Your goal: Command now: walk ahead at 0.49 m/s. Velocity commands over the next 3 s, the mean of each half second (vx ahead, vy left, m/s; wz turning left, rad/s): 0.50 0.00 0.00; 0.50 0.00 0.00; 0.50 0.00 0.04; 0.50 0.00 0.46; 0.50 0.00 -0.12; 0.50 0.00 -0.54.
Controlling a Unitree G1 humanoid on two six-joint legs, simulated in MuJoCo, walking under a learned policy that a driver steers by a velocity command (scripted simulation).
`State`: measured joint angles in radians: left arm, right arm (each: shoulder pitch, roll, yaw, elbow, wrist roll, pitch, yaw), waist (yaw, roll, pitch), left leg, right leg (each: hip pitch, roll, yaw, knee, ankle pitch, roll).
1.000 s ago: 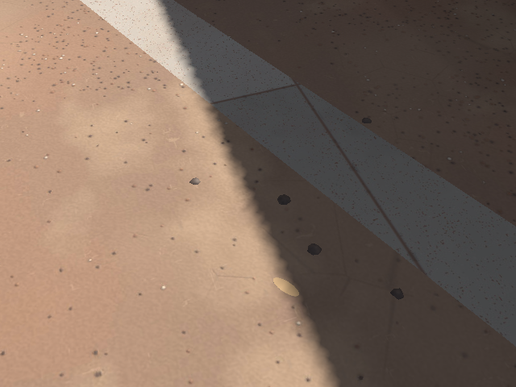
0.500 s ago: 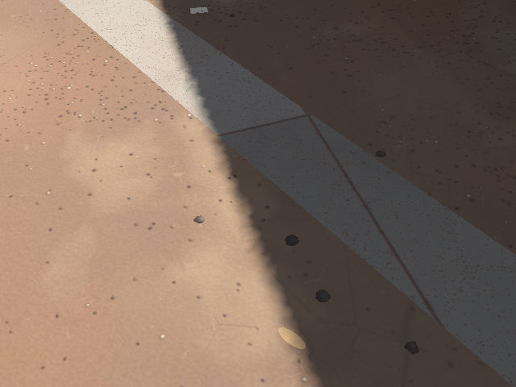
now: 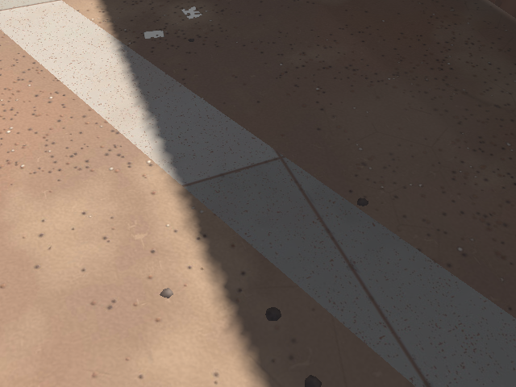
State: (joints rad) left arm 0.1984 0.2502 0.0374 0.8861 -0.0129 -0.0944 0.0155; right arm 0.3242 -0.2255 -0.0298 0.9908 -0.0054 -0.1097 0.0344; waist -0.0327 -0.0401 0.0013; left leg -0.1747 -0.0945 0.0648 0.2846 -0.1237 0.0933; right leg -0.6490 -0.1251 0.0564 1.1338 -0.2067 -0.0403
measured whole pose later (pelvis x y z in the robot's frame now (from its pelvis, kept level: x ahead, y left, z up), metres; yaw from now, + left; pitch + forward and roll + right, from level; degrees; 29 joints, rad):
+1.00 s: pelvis +0.55 -0.01 -0.01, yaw +1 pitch +2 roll +0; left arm 0.31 0.25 0.05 0.97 -0.02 -0.10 0.00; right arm 0.17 -0.24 -0.05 0.90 0.00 -0.10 0.03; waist 0.00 -0.03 0.02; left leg -0.35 -0.03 0.06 0.47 -0.15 0.07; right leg -0.41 -0.05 0.03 1.18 -0.37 -0.05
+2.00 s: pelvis +1.08 +0.00 -0.03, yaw +18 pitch +1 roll -2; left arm 0.32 0.26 0.09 0.98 -0.02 -0.05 0.03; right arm 0.05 -0.23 -0.08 0.79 0.03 -0.03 0.06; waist 0.03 0.01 0.04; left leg -0.51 0.02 0.08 0.61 -0.12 0.13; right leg 0.08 -0.09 -0.32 0.47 -0.48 0.06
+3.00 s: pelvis +1.64 +0.13 -0.01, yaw -6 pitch +3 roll +0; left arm 0.34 0.28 0.08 0.78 -0.02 -0.04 0.01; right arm 0.01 -0.26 -0.05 0.73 0.01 -0.12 0.01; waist 0.08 0.03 0.01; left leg -0.53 0.01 -0.08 0.48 -0.01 -0.03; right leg -0.11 0.11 0.20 0.45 -0.38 -0.06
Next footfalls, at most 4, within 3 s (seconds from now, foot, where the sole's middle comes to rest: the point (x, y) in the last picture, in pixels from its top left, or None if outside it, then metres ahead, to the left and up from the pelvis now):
0.30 right None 0.33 -0.17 -0.78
0.86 left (233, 340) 0.65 0.07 -0.78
1.44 right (307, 243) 0.97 -0.16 -0.78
2.00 left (214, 189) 1.20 0.14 -0.78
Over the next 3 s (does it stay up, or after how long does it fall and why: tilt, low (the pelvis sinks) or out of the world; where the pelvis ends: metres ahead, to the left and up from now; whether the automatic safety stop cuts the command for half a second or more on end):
stays up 1.64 0.13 -0.01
